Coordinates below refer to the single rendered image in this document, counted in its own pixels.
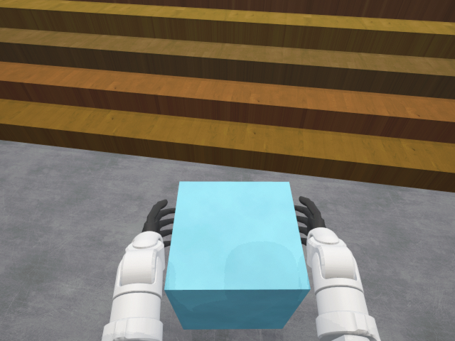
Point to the right robot forearm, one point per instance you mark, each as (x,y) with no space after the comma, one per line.
(342,310)

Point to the left robot forearm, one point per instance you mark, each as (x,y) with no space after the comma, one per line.
(136,305)

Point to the robot left hand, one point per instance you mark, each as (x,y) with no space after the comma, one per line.
(153,224)

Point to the carton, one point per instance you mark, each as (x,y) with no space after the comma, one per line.
(236,259)

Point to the robot right hand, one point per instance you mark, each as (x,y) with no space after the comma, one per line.
(313,219)

